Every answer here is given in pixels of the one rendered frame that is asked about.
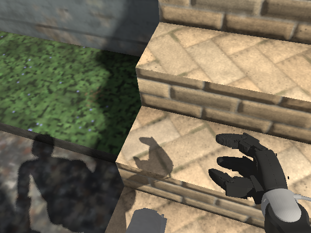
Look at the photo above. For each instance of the stairs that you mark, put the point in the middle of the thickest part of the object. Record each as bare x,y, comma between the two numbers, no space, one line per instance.
217,67

